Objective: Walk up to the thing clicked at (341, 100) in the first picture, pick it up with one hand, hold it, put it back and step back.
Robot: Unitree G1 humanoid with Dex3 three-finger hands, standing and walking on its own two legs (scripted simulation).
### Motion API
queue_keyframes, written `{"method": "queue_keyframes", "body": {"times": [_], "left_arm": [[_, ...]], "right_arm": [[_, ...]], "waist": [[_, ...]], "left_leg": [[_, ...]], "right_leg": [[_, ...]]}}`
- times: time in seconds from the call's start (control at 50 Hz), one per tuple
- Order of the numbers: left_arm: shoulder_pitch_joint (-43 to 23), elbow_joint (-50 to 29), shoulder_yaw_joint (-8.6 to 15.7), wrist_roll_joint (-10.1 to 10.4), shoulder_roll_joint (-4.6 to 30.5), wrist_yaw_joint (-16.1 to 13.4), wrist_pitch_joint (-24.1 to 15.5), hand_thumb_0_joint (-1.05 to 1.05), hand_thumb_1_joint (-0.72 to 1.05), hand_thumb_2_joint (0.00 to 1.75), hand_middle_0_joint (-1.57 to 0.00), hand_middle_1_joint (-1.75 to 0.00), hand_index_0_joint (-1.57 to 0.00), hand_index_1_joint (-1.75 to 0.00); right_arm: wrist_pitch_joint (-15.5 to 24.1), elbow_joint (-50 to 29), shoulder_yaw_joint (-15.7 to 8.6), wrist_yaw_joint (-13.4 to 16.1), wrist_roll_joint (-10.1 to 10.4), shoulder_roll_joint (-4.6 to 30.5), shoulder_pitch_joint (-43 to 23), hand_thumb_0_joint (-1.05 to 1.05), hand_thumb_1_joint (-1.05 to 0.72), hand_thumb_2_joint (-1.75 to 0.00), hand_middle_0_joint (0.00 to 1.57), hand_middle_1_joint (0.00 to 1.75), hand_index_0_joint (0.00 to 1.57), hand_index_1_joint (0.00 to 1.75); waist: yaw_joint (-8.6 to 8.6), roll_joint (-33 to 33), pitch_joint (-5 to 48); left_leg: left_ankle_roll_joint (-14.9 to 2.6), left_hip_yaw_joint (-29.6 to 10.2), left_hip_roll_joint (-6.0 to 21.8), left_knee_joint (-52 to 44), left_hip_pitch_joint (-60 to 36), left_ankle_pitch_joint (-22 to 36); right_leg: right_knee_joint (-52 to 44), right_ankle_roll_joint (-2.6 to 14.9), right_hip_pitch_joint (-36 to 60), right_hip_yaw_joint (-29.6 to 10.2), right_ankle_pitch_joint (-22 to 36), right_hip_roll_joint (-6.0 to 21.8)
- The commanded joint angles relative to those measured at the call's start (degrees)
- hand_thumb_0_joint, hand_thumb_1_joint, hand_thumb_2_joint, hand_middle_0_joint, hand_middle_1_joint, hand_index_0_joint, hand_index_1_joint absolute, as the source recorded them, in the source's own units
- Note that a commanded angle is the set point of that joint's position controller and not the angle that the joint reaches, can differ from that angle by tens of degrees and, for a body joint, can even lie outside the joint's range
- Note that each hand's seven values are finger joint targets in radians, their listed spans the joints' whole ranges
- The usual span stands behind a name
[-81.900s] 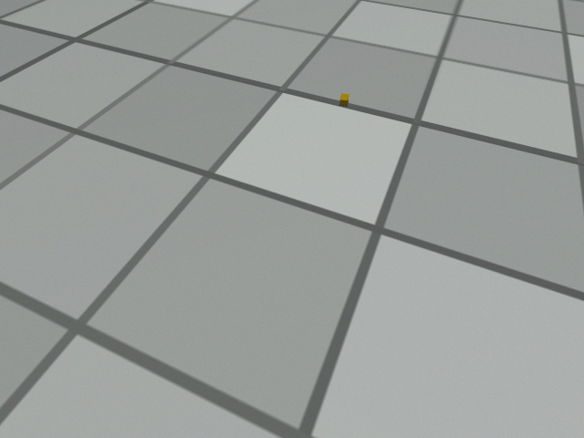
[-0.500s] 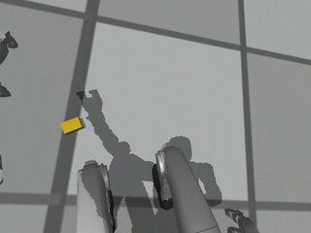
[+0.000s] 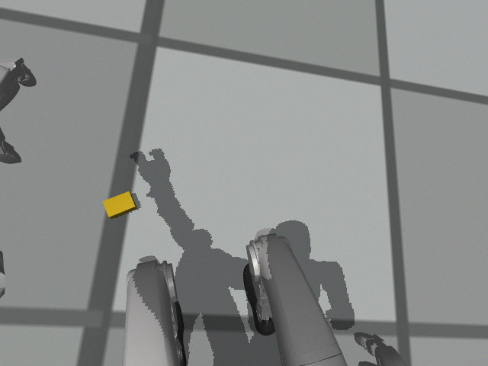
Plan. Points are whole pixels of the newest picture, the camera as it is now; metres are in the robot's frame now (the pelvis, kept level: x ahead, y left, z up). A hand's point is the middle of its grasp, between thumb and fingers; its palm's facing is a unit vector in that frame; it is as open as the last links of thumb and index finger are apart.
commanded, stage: withdraw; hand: left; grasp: from above
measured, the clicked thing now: (120, 205) +0.46 +0.22 -0.50
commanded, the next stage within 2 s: home in 0.02 s
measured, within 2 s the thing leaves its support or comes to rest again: neither
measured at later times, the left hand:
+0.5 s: hand out of the picture +0.51 +0.29 -0.04, palm faces -0.43 -0.04 -0.90, open 13.4 cm
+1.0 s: hand out of the picture +0.52 +0.29 -0.04, palm faces -0.42 -0.04 -0.91, open 13.6 cm
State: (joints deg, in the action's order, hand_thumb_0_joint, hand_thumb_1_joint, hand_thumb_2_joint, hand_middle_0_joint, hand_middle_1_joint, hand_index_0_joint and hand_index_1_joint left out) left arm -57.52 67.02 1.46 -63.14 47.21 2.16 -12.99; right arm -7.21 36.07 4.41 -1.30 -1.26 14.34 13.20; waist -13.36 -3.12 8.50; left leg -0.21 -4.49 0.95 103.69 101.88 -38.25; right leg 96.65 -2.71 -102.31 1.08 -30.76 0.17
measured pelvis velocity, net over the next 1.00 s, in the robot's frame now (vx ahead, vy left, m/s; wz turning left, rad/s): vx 0.00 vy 0.01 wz -0.01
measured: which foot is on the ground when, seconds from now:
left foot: down 0.00-1.00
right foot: down 0.00-1.00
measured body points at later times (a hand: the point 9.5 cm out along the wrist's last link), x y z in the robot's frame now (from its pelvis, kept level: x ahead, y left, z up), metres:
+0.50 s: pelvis +0.00 +0.00 +0.02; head +0.20 +0.05 +0.42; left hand +0.53 +0.29 +0.01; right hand +0.04 -0.26 -0.09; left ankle +0.05 +0.12 -0.48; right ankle +0.10 -0.15 -0.48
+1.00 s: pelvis +0.00 +0.01 +0.02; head +0.21 +0.04 +0.42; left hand +0.54 +0.29 +0.01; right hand +0.03 -0.26 -0.09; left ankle +0.05 +0.12 -0.48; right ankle +0.10 -0.15 -0.48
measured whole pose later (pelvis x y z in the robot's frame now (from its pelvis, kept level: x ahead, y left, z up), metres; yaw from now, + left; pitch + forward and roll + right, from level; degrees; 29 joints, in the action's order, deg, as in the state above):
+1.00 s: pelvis +0.00 +0.01 +0.02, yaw +0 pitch +35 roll -6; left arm -58.4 68.6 0.6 -64.2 44.9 -1.8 -8.9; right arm -6.5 37.8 3.9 -1.2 -1.0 13.8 13.3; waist -13.6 -2.9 8.0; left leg -0.7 -4.1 1.4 99.0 97.5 -37.0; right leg 91.4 -2.9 -97.6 0.9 -29.3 -0.2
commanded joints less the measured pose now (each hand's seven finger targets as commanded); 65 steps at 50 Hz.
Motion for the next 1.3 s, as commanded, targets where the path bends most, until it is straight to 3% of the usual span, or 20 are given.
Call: {"method": "queue_keyframes", "body": {"times": [0.0,0.02,0.18,0.32,0.42,0.52,0.56,0.64,0.72,0.74,0.78,0.8,0.9,0.92,0.94,0.98,1.08,1.1,1.26,1.28], "left_arm": [[-19.67,-9.91,3.79,0.84,16.32,-3.15,-1.26,0.00,-0.36,0.81,-0.25,-0.82,-0.25,-0.82],[-20.56,-11.73,4.32,1.00,16.95,-3.72,-1.54,0.00,-0.41,0.89,-0.20,-0.87,-0.19,-0.87],[-21.15,-10.07,2.87,0.02,14.24,-6.95,0.50,0.00,-0.39,0.81,-0.24,-0.82,-0.23,-0.82],[-21.20,-10.62,2.42,-0.29,14.25,-6.92,2.46,0.00,-0.45,0.89,-0.18,-0.88,-0.16,-0.89],[-19.04,-7.53,1.38,0.30,11.97,-6.88,3.05,0.00,-0.37,0.83,-0.24,-0.82,-0.23,-0.82],[-20.18,-6.35,0.57,-0.26,11.36,-6.84,2.82,0.00,-0.35,0.86,-0.22,-0.78,-0.21,-0.79],[-20.09,-7.07,1.16,-0.03,12.02,-6.93,2.68,0.00,-0.45,0.91,-0.17,-0.89,-0.16,-0.89],[-21.02,-6.53,1.08,-1.16,12.26,-7.30,2.58,0.00,-0.35,0.84,-0.22,-0.79,-0.20,-0.80],[-22.72,-8.09,1.97,-1.11,13.42,-7.54,2.93,0.00,-0.39,0.80,-0.23,-0.82,-0.23,-0.82],[-22.91,-8.35,2.03,-1.27,13.74,-7.52,3.03,0.00,-0.47,0.88,-0.16,-0.90,-0.15,-0.90],[-23.01,-8.32,2.17,-1.06,13.71,-7.55,3.36,0.00,-0.40,0.79,-0.24,-0.81,-0.24,-0.81],[-23.18,-8.45,2.51,-0.87,14.53,-7.34,3.49,0.00,-0.48,0.87,-0.16,-0.89,-0.16,-0.89],[-24.06,-8.20,1.72,-0.55,13.11,-6.41,4.05,0.00,-0.37,0.79,-0.25,-0.80,-0.25,-0.80],[-23.93,-9.25,2.05,-0.35,13.75,-6.19,4.00,0.00,-0.45,0.87,-0.17,-0.88,-0.17,-0.88],[-23.76,-8.97,2.59,-0.52,14.85,-6.11,4.00,0.00,-0.37,0.83,-0.22,-0.80,-0.20,-0.80],[-23.12,-9.81,1.88,0.02,13.29,-5.57,3.82,0.00,-0.46,0.87,-0.17,-0.89,-0.17,-0.89],[-19.78,-7.78,1.74,0.34,12.88,-5.27,3.83,0.00,-0.34,0.82,-0.25,-0.82,-0.25,-0.81],[-20.10,-7.95,1.27,0.51,12.16,-5.22,3.73,0.00,-0.42,0.90,-0.17,-0.90,-0.17,-0.89],[-20.37,-7.01,1.03,-0.30,11.20,-6.90,3.23,0.00,-0.35,0.81,-0.25,-0.81,-0.25,-0.81],[-20.50,-6.38,0.72,-0.13,10.87,-7.00,3.24,0.00,-0.43,0.89,-0.17,-0.89,-0.17,-0.89]], "right_arm": [[0.80,-1.37,-4.47,1.16,0.02,11.47,10.97,0.00,-0.92,-0.90,0.20,0.30,0.20,0.30],[0.86,-1.35,-4.37,1.20,0.02,11.34,11.00,0.00,-0.91,-0.90,0.20,0.30,0.20,0.30],[0.93,-0.29,-4.88,0.89,0.07,11.61,11.12,0.00,-0.92,-0.90,0.20,0.30,0.20,0.30],[0.98,0.25,-5.36,0.95,0.47,12.01,10.90,0.00,-0.92,-0.90,0.20,0.30,0.20,0.30],[1.24,0.53,-5.02,1.15,0.61,11.54,10.16,0.00,-0.91,-0.90,0.20,0.30,0.20,0.30],[1.49,0.63,-4.75,1.20,0.59,11.08,10.30,0.00,-0.89,-0.90,0.20,0.30,0.20,0.30],[1.75,0.58,-4.82,1.22,0.53,11.29,10.59,0.00,-0.92,-0.90,0.20,0.30,0.20,0.30],[1.70,0.44,-4.70,1.12,0.38,11.42,11.08,0.00,-0.89,-0.90,0.20,0.30,0.20,0.30],[1.44,0.39,-4.99,0.97,0.31,11.95,11.73,0.00,-0.91,-0.90,0.20,0.30,0.20,0.30],[1.37,0.23,-5.06,0.98,0.25,11.89,11.58,0.00,-0.92,-0.90,0.20,0.30,0.20,0.30],[1.25,0.43,-4.86,0.90,0.10,11.75,11.75,0.00,-0.92,-0.90,0.20,0.30,0.20,0.30],[1.25,0.52,-4.89,0.91,0.22,11.92,11.63,0.00,-0.92,-0.90,0.20,0.30,0.20,0.30],[1.09,0.65,-5.02,1.07,0.23,11.92,11.65,0.00,-0.91,-0.90,0.20,0.30,0.20,0.30],[1.09,0.54,-4.88,1.09,0.21,11.66,11.71,0.00,-0.92,-0.91,0.20,0.30,0.20,0.30],[1.06,0.52,-4.96,1.18,0.22,11.73,11.60,0.00,-0.89,-0.90,0.20,0.30,0.20,0.30],[1.03,0.27,-4.83,1.13,0.40,11.38,11.83,0.00,-0.92,-0.90,0.20,0.30,0.20,0.30],[1.18,0.41,-4.82,1.48,0.59,11.20,11.38,0.00,-0.91,-0.90,0.20,0.30,0.20,0.30],[1.23,0.35,-4.83,1.44,0.52,11.11,11.33,0.00,-0.91,-0.90,0.20,0.30,0.20,0.30],[1.48,0.62,-4.91,1.50,0.43,11.05,11.49,0.00,-0.91,-0.90,0.20,0.30,0.20,0.30],[1.52,0.75,-4.59,1.36,0.42,11.01,11.36,0.00,-0.91,-0.90,0.20,0.30,0.20,0.30]], "waist": [[0.07,-10.66,36.92],[0.34,-11.40,36.97],[-0.14,-13.48,36.40],[0.42,-14.57,38.69],[0.34,-12.81,33.24],[-0.58,-11.07,33.18],[-0.23,-10.79,33.66],[-0.42,-13.02,34.56],[-0.26,-14.35,36.38],[-0.23,-14.38,37.03],[-0.25,-14.15,37.34],[-0.14,-14.71,37.68],[-0.57,-14.43,37.12],[-0.33,-14.50,37.91],[-0.03,-14.28,38.09],[-0.49,-13.62,38.12],[0.30,-12.46,35.97],[0.09,-12.25,35.58],[0.06,-12.22,34.17],[-0.50,-12.99,33.08]], "left_leg": [[-1.58,1.86,-0.68,-12.64,-23.89,15.85],[-1.47,1.89,-0.72,-13.29,-24.12,15.64],[-1.02,1.56,-0.43,-15.63,-28.14,15.82],[-0.69,0.47,0.00,-17.60,-32.27,17.31],[-0.58,0.10,0.09,-19.26,-30.41,15.00],[-1.22,1.73,-0.17,-17.71,-27.55,15.64],[-1.24,1.62,-0.19,-17.58,-27.56,16.43],[-0.83,1.18,0.05,-17.88,-29.62,17.94],[-0.48,0.28,0.31,-18.44,-32.04,18.82],[-0.54,0.64,0.24,-18.27,-32.08,18.61],[-0.76,1.13,0.14,-17.75,-31.67,19.10],[-0.54,0.51,0.23,-18.33,-32.21,18.89],[-0.45,-0.33,0.43,-19.59,-33.16,16.66],[-0.69,0.56,0.32,-19.21,-32.59,17.17],[-0.65,0.56,0.34,-19.18,-32.63,16.97],[-0.91,1.10,0.16,-19.10,-31.48,17.15],[-0.82,0.88,0.30,-20.12,-32.00,18.15],[-0.90,1.03,0.36,-19.74,-31.99,18.50],[-0.78,0.93,0.49,-20.48,-33.15,19.14],[-0.68,0.75,0.52,-20.24,-32.93,20.11]], "right_leg": [[-9.26,4.87,23.88,2.31,10.38,-1.66],[-9.49,4.88,24.06,2.30,10.10,-1.55],[-11.34,4.96,23.38,2.67,9.50,-1.68],[-11.92,5.16,24.29,3.07,10.01,-1.94],[-12.93,5.19,23.73,3.03,8.66,-1.89],[-13.64,5.09,25.97,2.47,9.79,-2.14],[-13.14,5.11,26.22,2.51,10.37,-2.10],[-12.48,5.37,24.36,2.66,10.77,-2.12],[-12.23,5.49,23.41,3.00,10.83,-2.20],[-12.44,5.40,24.07,2.89,10.86,-2.20],[-12.79,5.32,24.76,2.67,11.37,-2.16],[-12.49,5.32,24.65,2.83,11.04,-2.12],[-13.17,5.26,24.18,3.00,9.56,-2.13],[-13.66,5.22,25.51,2.81,10.05,-2.15],[-13.67,5.18,25.77,2.71,9.98,-2.05],[-14.22,5.13,27.60,2.54,10.47,-2.15],[-14.70,5.24,27.91,2.67,10.94,-2.20],[-14.79,5.22,27.70,2.64,11.27,-2.21],[-15.34,5.41,26.66,2.72,11.18,-2.28],[-15.02,5.48,25.89,2.72,11.62,-2.23]]}}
